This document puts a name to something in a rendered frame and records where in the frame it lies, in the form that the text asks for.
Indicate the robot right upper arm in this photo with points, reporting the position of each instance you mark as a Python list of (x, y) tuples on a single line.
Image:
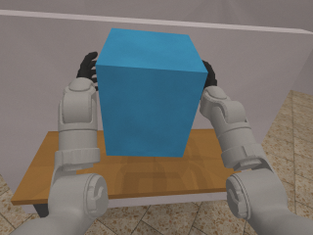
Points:
[(258, 197)]

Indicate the right robot forearm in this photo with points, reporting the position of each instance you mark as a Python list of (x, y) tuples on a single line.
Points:
[(240, 151)]

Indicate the left robot hand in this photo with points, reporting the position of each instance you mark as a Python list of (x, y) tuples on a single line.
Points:
[(86, 66)]

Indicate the table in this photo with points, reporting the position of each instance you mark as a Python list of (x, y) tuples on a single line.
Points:
[(200, 170)]

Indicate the carton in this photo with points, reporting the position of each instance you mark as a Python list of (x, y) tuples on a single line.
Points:
[(150, 85)]

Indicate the left robot forearm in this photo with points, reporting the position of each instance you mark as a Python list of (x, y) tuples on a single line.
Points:
[(77, 127)]

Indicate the right robot hand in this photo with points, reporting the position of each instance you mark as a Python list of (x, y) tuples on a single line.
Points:
[(210, 79)]

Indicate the robot left upper arm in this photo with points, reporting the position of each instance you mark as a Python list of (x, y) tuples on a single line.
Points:
[(75, 201)]

